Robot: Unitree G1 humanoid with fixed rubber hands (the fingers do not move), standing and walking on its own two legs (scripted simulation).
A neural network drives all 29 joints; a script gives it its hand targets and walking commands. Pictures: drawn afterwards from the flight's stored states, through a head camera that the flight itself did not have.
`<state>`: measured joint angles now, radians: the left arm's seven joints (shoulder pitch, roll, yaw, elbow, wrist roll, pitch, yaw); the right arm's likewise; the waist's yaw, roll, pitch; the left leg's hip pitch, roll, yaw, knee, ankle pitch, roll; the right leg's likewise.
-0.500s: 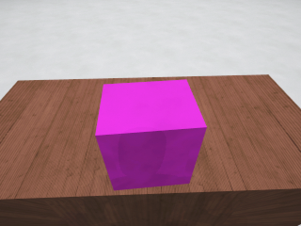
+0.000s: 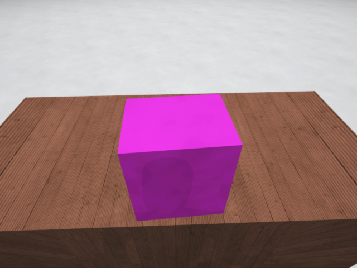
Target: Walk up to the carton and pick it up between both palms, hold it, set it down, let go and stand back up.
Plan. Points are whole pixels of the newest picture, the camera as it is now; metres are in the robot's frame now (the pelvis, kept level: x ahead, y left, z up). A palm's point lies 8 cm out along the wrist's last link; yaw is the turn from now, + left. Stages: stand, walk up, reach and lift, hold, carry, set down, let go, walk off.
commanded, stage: stand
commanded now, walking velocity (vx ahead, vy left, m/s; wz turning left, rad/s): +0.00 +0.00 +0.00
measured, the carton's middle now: (177, 159) +0.39 +0.03 +0.05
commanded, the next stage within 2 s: none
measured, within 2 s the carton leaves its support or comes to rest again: neither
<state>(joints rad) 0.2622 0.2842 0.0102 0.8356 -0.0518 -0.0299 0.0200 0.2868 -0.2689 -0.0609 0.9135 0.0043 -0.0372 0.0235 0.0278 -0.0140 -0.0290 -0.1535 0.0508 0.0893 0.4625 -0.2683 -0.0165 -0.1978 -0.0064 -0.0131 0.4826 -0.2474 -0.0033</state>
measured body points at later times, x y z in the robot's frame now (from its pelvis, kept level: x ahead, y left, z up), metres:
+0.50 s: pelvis -0.02 +0.00 +0.00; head -0.04 +0.01 +0.45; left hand +0.06 +0.28 -0.13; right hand +0.04 -0.27 -0.13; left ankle -0.01 +0.13 -0.74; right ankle +0.01 -0.11 -0.74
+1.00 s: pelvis -0.02 +0.01 +0.00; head -0.03 +0.02 +0.45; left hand +0.05 +0.28 -0.13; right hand +0.04 -0.27 -0.13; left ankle -0.01 +0.13 -0.74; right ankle +0.01 -0.11 -0.74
